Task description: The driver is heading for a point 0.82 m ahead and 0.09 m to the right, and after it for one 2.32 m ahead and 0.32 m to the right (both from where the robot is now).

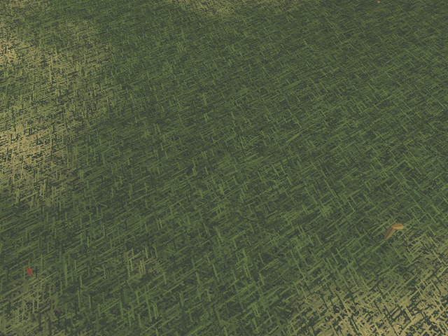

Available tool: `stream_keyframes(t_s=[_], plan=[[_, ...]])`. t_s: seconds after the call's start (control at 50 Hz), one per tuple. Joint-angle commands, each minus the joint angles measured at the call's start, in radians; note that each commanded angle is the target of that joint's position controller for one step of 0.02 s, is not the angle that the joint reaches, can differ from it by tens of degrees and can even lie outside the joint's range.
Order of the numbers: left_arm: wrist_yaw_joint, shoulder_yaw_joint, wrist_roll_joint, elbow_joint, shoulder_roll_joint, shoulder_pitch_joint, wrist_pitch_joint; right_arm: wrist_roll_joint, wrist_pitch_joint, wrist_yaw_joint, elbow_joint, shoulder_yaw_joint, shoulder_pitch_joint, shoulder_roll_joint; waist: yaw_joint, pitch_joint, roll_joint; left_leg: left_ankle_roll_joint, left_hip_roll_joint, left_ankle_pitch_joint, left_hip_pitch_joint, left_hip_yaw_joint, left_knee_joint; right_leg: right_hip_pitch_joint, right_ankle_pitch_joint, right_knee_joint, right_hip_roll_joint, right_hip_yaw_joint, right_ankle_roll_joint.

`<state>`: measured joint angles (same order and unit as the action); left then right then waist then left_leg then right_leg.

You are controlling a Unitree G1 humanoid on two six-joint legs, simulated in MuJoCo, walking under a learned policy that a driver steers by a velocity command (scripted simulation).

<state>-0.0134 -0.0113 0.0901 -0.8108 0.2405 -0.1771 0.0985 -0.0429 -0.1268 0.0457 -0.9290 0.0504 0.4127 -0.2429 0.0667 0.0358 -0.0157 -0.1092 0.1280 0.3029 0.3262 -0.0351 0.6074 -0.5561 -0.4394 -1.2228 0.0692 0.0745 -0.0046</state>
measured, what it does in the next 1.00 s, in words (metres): goes down: right foot 0.14 m lower, then left foot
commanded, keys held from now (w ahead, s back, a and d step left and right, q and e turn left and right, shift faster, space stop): w+q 0.14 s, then w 0.42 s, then w+e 0.44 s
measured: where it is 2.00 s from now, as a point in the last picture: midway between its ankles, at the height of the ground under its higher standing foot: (225, 267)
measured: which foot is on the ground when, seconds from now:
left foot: down 0.00-0.30, up 0.32-0.70, down 0.72-1.00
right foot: up 0.00-0.26, down 0.28-0.72, up 0.74-1.00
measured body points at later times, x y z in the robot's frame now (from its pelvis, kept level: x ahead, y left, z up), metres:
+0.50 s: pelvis +0.29 -0.05 -0.13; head +0.29 -0.05 +0.32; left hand +0.22 +0.19 -0.27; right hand +0.44 -0.28 -0.25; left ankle +0.33 +0.10 -0.72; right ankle +0.29 -0.15 -0.86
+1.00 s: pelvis +0.54 +0.04 -0.12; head +0.55 +0.05 +0.33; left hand +0.65 +0.33 -0.24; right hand +0.59 -0.23 -0.24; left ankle +0.51 +0.14 -0.86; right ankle +0.65 -0.12 -0.78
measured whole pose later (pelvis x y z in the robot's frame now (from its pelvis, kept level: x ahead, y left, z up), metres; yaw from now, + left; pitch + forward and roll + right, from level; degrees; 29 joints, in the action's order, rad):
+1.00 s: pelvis +0.54 +0.04 -0.12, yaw +0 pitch +2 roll +1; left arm 0.02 0.10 -0.02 -0.85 0.29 -0.21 0.03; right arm -0.01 -0.09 -0.01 -0.89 0.08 0.30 -0.23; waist 0.03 0.02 -0.05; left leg -0.04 0.02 0.20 0.13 0.15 0.29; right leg -0.74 -0.10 -1.04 0.09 0.09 0.02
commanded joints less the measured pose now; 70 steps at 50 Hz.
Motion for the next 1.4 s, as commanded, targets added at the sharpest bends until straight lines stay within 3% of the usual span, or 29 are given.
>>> stream_keyframes(t_s=[0.02,0.08,0.14,0.22,0.24,0.26,0.3,0.32,0.34,0.36,0.38,0.44,0.5,0.58,0.68,0.72,0.74,0.76,0.78,0.8,0.86,1.14,1.22,1.24,1.26,1.28,1.3,1.34,1.4], plan=[[0.009,-0.008,-0.004,0.085,0.020,-0.049,-0.021,-0.008,-0.017,0.002,0.121,-0.003,-0.185,-0.087,-0.117,-0.025,0.027,-0.196,-0.209,-0.160,0.268,-0.284,-0.273,0.084,0.108,0.164,0.016,-0.033,-0.016],[-0.027,-0.029,0.024,0.107,0.004,-0.005,-0.011,-0.047,-0.031,-0.029,0.093,-0.026,-0.044,-0.040,-0.027,-0.033,0.017,-0.183,-0.165,-0.022,0.162,-0.306,-0.085,-0.079,0.652,0.312,0.041,0.053,-0.001],[-0.037,-0.029,-0.013,0.157,0.023,0.093,-0.037,-0.039,-0.009,-0.006,0.079,-0.021,0.025,-0.111,0.006,-0.055,0.050,-0.144,-0.096,0.224,0.403,-0.272,0.000,0.270,0.759,0.569,-0.016,-0.081,-0.032],[-0.032,-0.021,0.016,0.152,0.059,0.159,-0.058,-0.001,-0.007,0.004,0.042,-0.040,0.173,-0.098,0.065,-0.157,0.041,-0.143,-0.150,0.391,0.103,-0.447,0.205,0.152,0.772,0.877,0.014,-0.022,-0.038],[-0.009,0.038,-0.169,0.171,0.103,0.202,-0.008,0.118,0.051,-0.072,0.048,0.004,0.083,-0.101,0.059,-0.154,0.053,-0.111,-0.134,0.096,-0.022,-0.407,0.255,0.099,0.773,1.038,-0.003,0.044,-0.008],[-0.005,0.040,-0.172,0.133,0.102,0.134,0.015,0.098,0.083,-0.096,0.032,-0.005,0.110,-0.094,0.046,-0.122,0.038,-0.081,-0.106,0.009,-0.026,-0.362,0.407,0.210,0.849,1.057,0.009,-0.013,0.007],[-0.011,0.074,-0.115,0.003,0.129,-0.297,0.026,0.066,0.087,-0.081,0.014,-0.024,0.187,0.002,-0.096,0.147,-0.059,-0.005,-0.026,0.340,0.343,-0.193,0.893,0.834,1.166,0.663,0.134,0.027,0.065],[-0.022,0.096,-0.125,-0.065,0.177,-0.468,0.012,0.099,0.068,-0.074,0.014,-0.035,0.286,0.027,-0.134,0.284,-0.232,0.056,0.020,0.570,0.682,-0.157,1.354,1.151,1.025,0.545,0.322,0.272,0.216],[-0.030,0.125,-0.154,-0.091,0.256,-0.479,-0.005,0.115,0.042,-0.071,0.076,-0.041,0.277,-0.011,-0.130,0.354,-0.326,0.066,-0.060,0.470,0.844,-0.135,1.505,1.162,0.488,0.687,0.424,0.517,0.339],[-0.009,0.122,-0.142,-0.100,0.205,-0.445,-0.016,0.147,0.034,-0.078,0.126,-0.031,0.080,-0.047,-0.171,0.238,-0.209,0.065,-0.117,0.297,0.999,-0.087,1.438,1.085,-0.029,0.860,0.427,0.581,0.370],[0.015,0.089,-0.103,-0.079,0.111,-0.355,-0.025,0.135,0.042,-0.096,0.170,-0.019,-0.119,-0.077,-0.178,0.100,-0.005,0.071,-0.143,0.190,0.978,-0.047,1.397,0.875,-0.104,0.952,0.401,0.558,0.334],[0.010,0.028,-0.086,-0.109,-0.004,-0.167,0.002,0.079,0.072,-0.091,0.218,-0.024,-0.205,-0.012,-0.031,-0.159,-0.016,0.059,-0.226,0.001,0.822,-0.144,1.064,0.339,0.021,0.989,0.252,0.334,0.229],[0.025,0.050,-0.070,-0.081,0.095,-0.103,0.006,0.023,0.055,-0.073,0.218,-0.011,-0.197,-0.014,-0.018,-0.105,-0.081,0.113,-0.205,-0.360,0.318,0.016,0.440,0.012,0.360,1.062,0.043,-0.008,0.181],[0.049,0.077,-0.128,-0.119,0.156,-0.203,-0.002,0.067,0.056,-0.046,0.276,-0.025,-0.356,0.017,-0.077,-0.079,-0.056,0.129,-0.192,-0.409,0.264,-0.010,0.065,0.274,0.424,1.076,0.138,0.046,0.195],[0.037,0.093,-0.119,-0.154,0.155,-0.315,-0.044,0.062,0.033,-0.024,0.313,0.000,-0.448,-0.044,-0.113,-0.090,-0.041,0.082,-0.145,-0.239,0.187,0.013,-0.127,0.460,0.446,0.936,0.177,0.125,0.172],[0.028,0.085,-0.106,-0.131,0.130,-0.277,-0.044,0.050,0.026,-0.035,0.254,0.045,-0.195,-0.140,0.014,0.083,-0.039,0.015,-0.180,-0.265,-0.234,-0.016,-0.095,0.334,0.595,0.640,0.077,0.056,0.125],[0.018,0.054,-0.100,-0.094,0.027,-0.316,-0.022,0.033,0.030,-0.045,0.224,0.073,-0.006,-0.240,0.065,0.283,0.126,-0.109,-0.440,-0.324,-0.721,-0.315,-0.060,-0.057,0.314,0.244,-0.049,-0.038,0.053],[0.011,0.044,-0.109,-0.091,0.024,-0.348,0.003,0.047,0.039,-0.041,0.185,0.078,0.089,-0.236,0.077,0.444,0.278,-0.190,-0.573,-0.134,-0.809,-0.635,-0.192,-0.206,-0.158,0.023,-0.096,0.044,0.034],[0.014,0.082,-0.139,-0.090,0.122,-0.280,0.005,0.043,0.043,-0.045,0.182,0.060,0.054,-0.170,0.075,0.308,0.192,-0.152,-0.531,-0.020,-0.712,-0.565,-0.236,-0.302,-0.104,-0.079,-0.057,0.085,0.032],[0.025,0.092,-0.139,-0.060,0.137,-0.195,-0.001,0.046,0.045,-0.048,0.192,0.047,-0.050,-0.140,0.039,0.163,0.163,-0.115,-0.500,-0.068,-0.541,-0.424,-0.274,-0.325,-0.002,-0.071,-0.014,0.038,0.032],[0.037,0.099,-0.114,-0.055,0.075,-0.181,-0.046,0.033,0.033,-0.037,0.190,0.029,-0.245,-0.051,-0.076,0.004,0.147,-0.061,-0.395,-0.171,-0.181,-0.179,-0.411,-0.152,0.164,0.038,0.058,0.027,0.024],[-0.027,0.089,-0.105,0.117,0.038,0.188,-0.068,0.054,0.044,-0.082,0.042,0.070,-0.106,-0.160,-0.014,-0.122,0.059,-0.022,-0.428,-0.396,-0.337,0.181,-0.418,-0.183,0.440,0.531,0.024,-0.068,0.063],[-0.049,0.126,-0.098,0.114,0.113,0.021,-0.061,0.071,0.075,-0.092,0.056,0.083,-0.152,-0.218,-0.126,-0.006,0.104,0.038,-0.392,-1.011,-0.363,0.241,-0.051,0.129,0.306,0.634,-0.114,-0.193,0.129],[-0.038,0.157,-0.099,0.079,0.175,-0.118,-0.060,0.073,0.074,-0.091,0.061,0.079,-0.153,-0.215,-0.195,0.073,0.072,0.084,-0.341,-0.924,-0.264,0.261,0.174,0.368,0.456,0.724,-0.145,-0.171,0.165],[-0.011,0.180,-0.098,0.068,0.284,-0.184,-0.066,0.025,0.065,-0.085,0.095,0.053,-0.117,-0.133,-0.166,0.175,-0.145,0.151,-0.254,-0.222,0.048,0.257,0.531,0.686,0.888,0.674,0.069,0.127,0.242],[-0.014,0.178,-0.086,0.117,0.345,-0.141,-0.059,0.022,0.035,-0.062,0.129,0.022,-0.018,-0.077,-0.094,0.398,-0.268,0.197,-0.067,0.408,0.340,0.064,0.857,0.960,0.972,0.764,0.330,0.651,0.501],[-0.015,0.160,-0.080,0.133,0.275,-0.173,-0.066,0.056,0.016,-0.050,0.127,0.046,-0.124,-0.168,-0.171,0.433,-0.073,0.170,-0.123,0.350,0.371,-0.079,0.877,0.928,0.932,0.801,0.283,0.553,0.444],[-0.009,0.138,-0.105,0.145,0.187,-0.038,-0.062,0.057,0.026,-0.069,0.142,0.042,-0.221,-0.145,-0.115,0.184,0.028,0.153,-0.196,0.182,0.400,-0.047,0.736,0.652,0.872,0.823,0.176,0.307,0.338],[0.005,0.127,-0.090,0.168,0.154,0.033,-0.069,0.036,0.070,-0.088,0.156,0.055,-0.207,-0.147,-0.045,0.112,-0.010,0.161,-0.211,0.101,0.252,-0.043,0.612,0.374,0.894,0.877,0.114,0.227,0.308]])
Keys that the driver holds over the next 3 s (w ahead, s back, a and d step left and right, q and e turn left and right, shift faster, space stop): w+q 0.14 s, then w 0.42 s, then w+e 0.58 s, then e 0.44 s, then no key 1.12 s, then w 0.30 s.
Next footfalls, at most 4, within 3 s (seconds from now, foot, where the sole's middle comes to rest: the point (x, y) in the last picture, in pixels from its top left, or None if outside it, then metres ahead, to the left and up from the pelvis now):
0.28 right None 0.33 -0.15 -0.90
0.72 left None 0.55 0.15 -0.90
1.24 right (249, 268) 0.83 -0.11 -0.90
1.74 left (200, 240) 0.96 0.06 -0.90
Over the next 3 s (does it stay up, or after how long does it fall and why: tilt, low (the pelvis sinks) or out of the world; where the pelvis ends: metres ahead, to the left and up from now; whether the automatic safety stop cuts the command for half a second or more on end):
stays up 0.90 -0.03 -0.13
